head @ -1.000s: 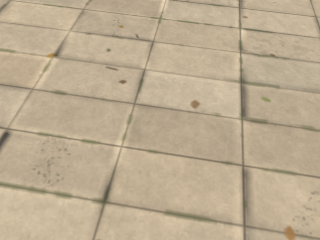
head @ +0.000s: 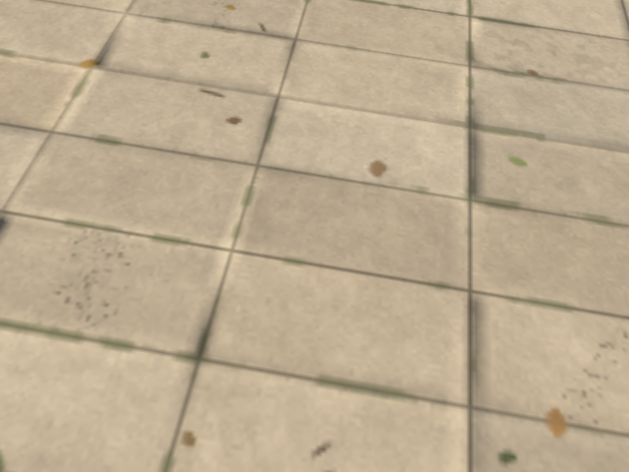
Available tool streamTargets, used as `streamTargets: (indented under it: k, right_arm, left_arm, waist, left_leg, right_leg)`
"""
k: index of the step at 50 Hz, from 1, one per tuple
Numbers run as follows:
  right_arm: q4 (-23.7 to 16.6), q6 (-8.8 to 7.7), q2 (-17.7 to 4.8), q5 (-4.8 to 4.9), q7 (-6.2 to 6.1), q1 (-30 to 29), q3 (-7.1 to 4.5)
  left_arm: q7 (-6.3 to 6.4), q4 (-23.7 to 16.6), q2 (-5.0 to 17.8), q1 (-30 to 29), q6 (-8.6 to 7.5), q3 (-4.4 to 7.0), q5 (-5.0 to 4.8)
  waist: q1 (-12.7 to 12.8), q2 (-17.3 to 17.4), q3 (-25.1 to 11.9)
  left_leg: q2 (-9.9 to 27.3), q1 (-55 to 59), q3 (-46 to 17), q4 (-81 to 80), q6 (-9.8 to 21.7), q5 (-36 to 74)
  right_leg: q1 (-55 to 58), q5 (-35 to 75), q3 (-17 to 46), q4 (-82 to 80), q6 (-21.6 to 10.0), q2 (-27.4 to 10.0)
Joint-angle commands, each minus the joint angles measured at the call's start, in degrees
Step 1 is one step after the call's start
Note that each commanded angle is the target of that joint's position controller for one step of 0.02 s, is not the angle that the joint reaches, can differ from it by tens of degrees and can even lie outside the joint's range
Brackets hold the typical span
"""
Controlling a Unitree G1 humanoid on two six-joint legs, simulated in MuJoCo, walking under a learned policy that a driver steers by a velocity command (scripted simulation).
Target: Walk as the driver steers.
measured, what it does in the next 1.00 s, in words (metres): walks ahead, turning right: right foot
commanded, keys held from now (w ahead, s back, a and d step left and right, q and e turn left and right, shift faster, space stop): shift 0.08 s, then e+shift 0.46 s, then shift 0.20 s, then w+shift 0.02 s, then w+q+shift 0.24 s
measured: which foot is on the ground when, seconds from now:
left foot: down 0.00-0.46, up 0.48-1.00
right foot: up 0.00-0.44, down 0.46-1.00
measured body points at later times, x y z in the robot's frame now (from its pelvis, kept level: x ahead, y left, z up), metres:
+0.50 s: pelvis +0.02 -0.03 -0.02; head +0.05 -0.06 +0.43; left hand +0.19 +0.22 -0.12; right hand +0.08 -0.33 -0.14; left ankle -0.01 +0.07 -0.72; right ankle -0.01 -0.10 -0.74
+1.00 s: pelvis +0.11 -0.04 +0.00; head +0.11 -0.04 +0.45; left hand +0.24 +0.21 -0.12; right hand +0.13 -0.34 -0.11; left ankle +0.19 +0.06 -0.70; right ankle -0.02 -0.11 -0.74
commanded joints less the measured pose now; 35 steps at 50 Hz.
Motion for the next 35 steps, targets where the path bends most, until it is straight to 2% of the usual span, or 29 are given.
streamTargets:
  k: [1,4,7,8,10,11,12,14,17,20,22,23,24,25,26,27,28,29,30,32,35]
  right_arm:
    - [-2.8,-1.0,-7.2,-0.02,-0.37,1.8,-1.52]
    - [-1.9,-1.24,-7.3,-0.51,-0.65,3.0,-1.22]
    - [-1.2,-1.94,-2.8,-1.51,-1.26,1.1,1.06]
    - [-0.6,-2.19,-2.5,-1.96,-1.44,0.9,1.5]
    - [0.3,-2.19,-5.7,-2.43,-1.85,1.3,0.86]
    - [0.7,-1.97,-7.1,-2.27,-2.0,1.7,0.41]
    - [0.9,-1.75,-7.6,-2.02,-2.11,1.9,0.19]
    - [1.0,-1.53,-7.1,-1.72,-2.32,1.6,0.11]
    - [1.0,-1.59,-6.7,-1.88,-2.52,0.3,-0.12]
    - [1.1,-1.61,-7.2,-1.73,-2.43,-1.2,-0.55]
    - [0.9,-1.68,-7.7,-1.02,-2.42,-3.1,-0.82]
    - [0.6,-2.06,-7.9,-0.77,-2.36,-3.7,-0.92]
    - [-1.7,-2.02,-4.6,-1.84,-2.0,-2.7,-0.09]
    - [-4.4,-1.2,-3.0,-2.21,-2.61,-7.3,0.61]
    - [-3.4,-0.99,-4.4,-2.64,-2.6,-5.9,0.6]
    - [-2.6,-1.17,-4.9,-1.97,-2.26,-5.8,0.41]
    - [-1.8,-1.39,-6.0,-1.53,-2.08,-5.2,0.08]
    - [-1.5,-1.23,-6.7,-1.9,-1.74,-4.4,-0.13]
    - [-0.7,-0.97,-6.5,-2.09,-1.24,-2.9,-0.07]
    - [-0.6,-0.48,-5.6,-1.58,-0.66,-2.1,0.15]
    - [-0.8,0.12,-5.3,-1.33,-0.67,-3.2,0.31]
  left_arm:
    - [-0.76,-2.3,4.3,1.8,0.11,0.92,-0.35]
    - [-0.68,-2.2,4.2,0.9,0.75,0.83,-0.42]
    - [-0.84,0.1,2.5,2.3,1.06,0.09,-0.6]
    - [-0.9,0.7,1.9,2.1,1.09,-0.18,-0.71]
    - [-0.99,0.6,3.5,1.0,1.06,0.25,-1.03]
    - [-1.12,0.4,4.5,1.0,0.95,0.58,-1.08]
    - [-1.29,0.2,5.0,1.1,0.8,0.74,-1.08]
    - [-1.6,-0.1,4.6,1.1,0.53,0.72,-1.06]
    - [-2.0,-1.0,3.3,0.8,0.47,0.55,-1.43]
    - [-2.31,-2.0,2.7,1.6,0.42,0.65,-1.99]
    - [-2.15,-2.1,2.3,4.6,-0.14,0.87,-1.68]
    - [-1.7,-2.0,4.7,7.3,-0.81,1.69,-0.93]
    - [-1.42,-3.1,12.5,8.7,-1.61,3.34,-0.22]
    - [-1.81,-1.8,14.9,13.4,-1.45,4.45,-1.48]
    - [-1.77,-1.9,12.6,12.7,-1.21,4.3,-2.11]
    - [-1.41,-2.8,10.4,8.3,-0.66,3.84,-2.31]
    - [-1.01,-3.7,8.2,3.8,0.02,3.12,-2.0]
    - [-0.6,-4.2,7.3,2.7,0.14,2.82,-2.16]
    - [-0.51,-4.2,7.0,3.2,0.07,2.61,-1.94]
    - [-0.53,-3.4,7.3,5.3,-0.4,2.58,-1.84]
    - [-0.25,-2.5,7.4,6.9,-0.71,2.38,-1.35]
  waist:
    - [-0.5,6.1,-8.4]
    - [-1.6,7.8,-6.4]
    - [-1.2,7.9,-6.2]
    - [-1.6,8.4,-5.6]
    - [-2.4,9.5,-3.7]
    - [-2.4,9.7,-3.2]
    - [-2.3,9.2,-3.0]
    - [-2.1,7.7,-2.9]
    - [-1.8,6.9,-3.6]
    - [-1.2,7.9,-5.2]
    - [1.4,7.2,-7.0]
    - [3.5,3.1,-8.6]
    - [1.9,-8.9,-9.9]
    - [4.3,-12.0,-9.8]
    - [3.2,-3.5,-7.9]
    - [1.6,-0.3,-4.6]
    - [-0.3,1.1,-3.1]
    - [-0.5,0.1,-4.2]
    - [-0.5,-0.5,-6.3]
    - [0.0,-0.2,-8.1]
    - [1.1,-1.8,-6.9]
  left_leg:
    - [14.4,10.5,-10.7,-5.2,7.0,40.5]
    - [14.3,11.2,-11.6,-6.3,6.2,36.4]
    - [14.3,8.7,-8.2,-8.3,4.9,30.8]
    - [14.2,6.9,-7.0,-8.8,4.4,28.9]
    - [15.2,5.3,-6.4,-7.7,4.6,28.3]
    - [16.3,6.0,-6.8,-6.7,5.3,29.7]
    - [17.6,7.0,-7.3,-5.9,6.2,31.4]
    - [19.7,9.0,-7.8,-4.6,7.8,34.6]
    - [21.0,10.6,-6.5,-2.6,8.4,38.2]
    - [21.0,10.7,-3.7,0.6,6.9,40.0]
    - [18.9,7.6,0.7,7.5,3.6,37.9]
    - [15.5,1.5,4.4,17.1,-0.1,31.6]
    - [7.5,-14.2,9.4,31.4,-4.7,-4.7]
    - [0.0,-23.1,3.6,39.1,-6.1,-25.8]
    - [3.3,-25.0,-0.2,43.8,-6.7,-22.6]
    - [4.9,-25.5,-0.7,43.4,-7.1,-16.7]
    - [6.1,-25.1,-0.1,40.7,-7.6,-12.2]
    - [6.5,-23.8,0.4,39.2,-8.2,-9.8]
    - [6.1,-21.9,1.4,39.4,-8.8,-8.3]
    - [5.9,-20.8,2.2,38.2,-9.1,-7.0]
    - [6.3,-21.7,2.6,34.2,-8.8,-6.0]
  right_leg:
    - [-3.9,3.4,0.5,1.3,0.8,-0.7]
    - [-4.8,4.3,0.4,-3.5,0.6,-1.1]
    - [1.8,5.1,0.7,-12.9,0.2,-1.8]
    - [5.0,5.1,0.7,-16.2,-0.2,-1.4]
    - [6.8,3.0,0.7,-17.7,-1.3,0.7]
    - [5.7,1.4,0.6,-17.0,-1.8,1.1]
    - [4.5,-0.1,0.4,-16.3,-2.2,0.9]
    - [3.0,-2.5,-0.1,-15.6,-2.7,0.3]
    - [3.7,-4.7,-1.4,-17.0,-3.4,0.0]
    - [7.3,-4.2,-3.0,-22.5,-4.5,1.0]
    - [14.6,3.3,-3.1,-32.9,-6.1,2.4]
    - [21.6,12.3,4.4,-40.3,-8.5,-0.2]
    - [31.3,37.3,25.7,-42.7,-13.1,-15.3]
    - [30.4,56.1,35.8,-41.8,-23.1,-21.1]
    - [30.7,51.5,30.8,-41.6,-23.8,-19.0]
    - [27.6,45.2,25.7,-42.2,-21.7,-15.0]
    - [25.7,41.9,21.2,-42.6,-18.5,-11.3]
    - [26.2,43.6,19.1,-42.4,-16.9,-9.4]
    - [26.7,47.2,17.3,-41.8,-16.2,-8.1]
    - [27.6,50.9,16.2,-41.3,-15.4,-7.8]
    - [27.9,48.7,16.6,-42.0,-14.5,-7.7]
Velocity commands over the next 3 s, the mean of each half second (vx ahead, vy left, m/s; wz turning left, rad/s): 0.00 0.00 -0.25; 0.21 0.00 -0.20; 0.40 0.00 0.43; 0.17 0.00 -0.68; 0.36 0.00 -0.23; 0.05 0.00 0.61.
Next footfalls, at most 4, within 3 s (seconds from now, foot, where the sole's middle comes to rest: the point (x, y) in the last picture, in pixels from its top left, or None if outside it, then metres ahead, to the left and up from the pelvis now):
0.46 right None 0.03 -0.11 -0.78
1.20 left None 0.40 0.06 -0.78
1.70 right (321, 408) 0.57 -0.03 -0.78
2.00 left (220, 384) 0.62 0.19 -0.78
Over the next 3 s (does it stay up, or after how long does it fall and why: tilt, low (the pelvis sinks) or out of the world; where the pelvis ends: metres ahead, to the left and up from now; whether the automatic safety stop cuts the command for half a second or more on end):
stays up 0.66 0.03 0.00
